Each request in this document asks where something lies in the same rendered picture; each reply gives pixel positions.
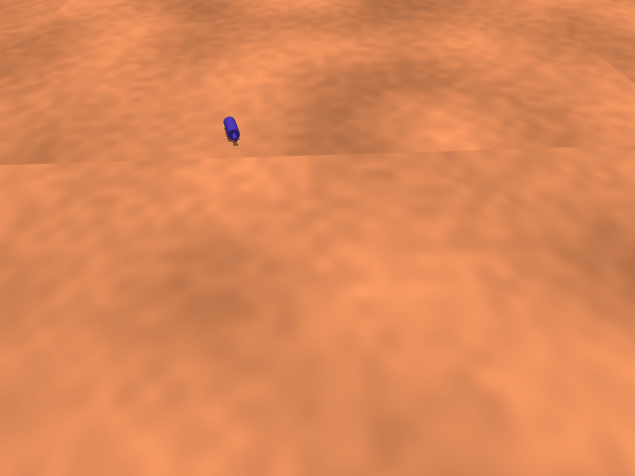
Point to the bottle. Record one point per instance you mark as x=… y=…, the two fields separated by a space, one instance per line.
x=231 y=128

